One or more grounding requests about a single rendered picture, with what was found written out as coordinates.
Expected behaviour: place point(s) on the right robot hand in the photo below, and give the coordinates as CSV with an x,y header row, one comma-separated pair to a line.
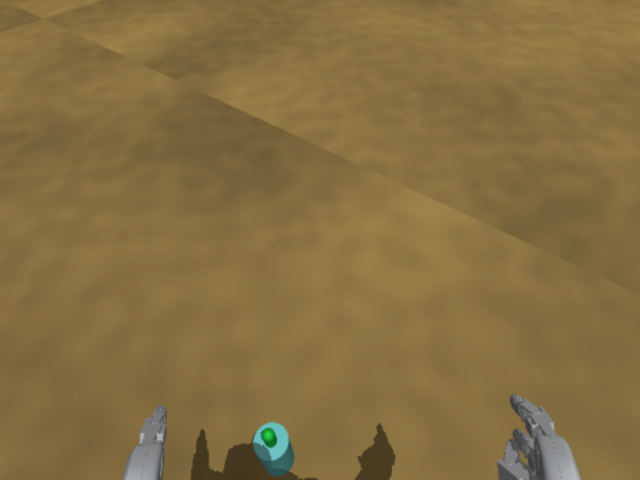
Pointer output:
x,y
549,456

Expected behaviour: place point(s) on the left robot hand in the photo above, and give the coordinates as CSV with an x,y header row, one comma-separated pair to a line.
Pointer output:
x,y
147,459

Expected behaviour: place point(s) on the bottle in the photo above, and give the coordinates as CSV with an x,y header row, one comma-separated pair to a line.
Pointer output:
x,y
272,446

